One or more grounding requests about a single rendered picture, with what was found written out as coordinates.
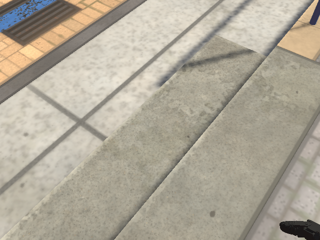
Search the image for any right robot hand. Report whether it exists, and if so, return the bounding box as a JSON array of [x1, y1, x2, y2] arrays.
[[279, 219, 320, 240]]

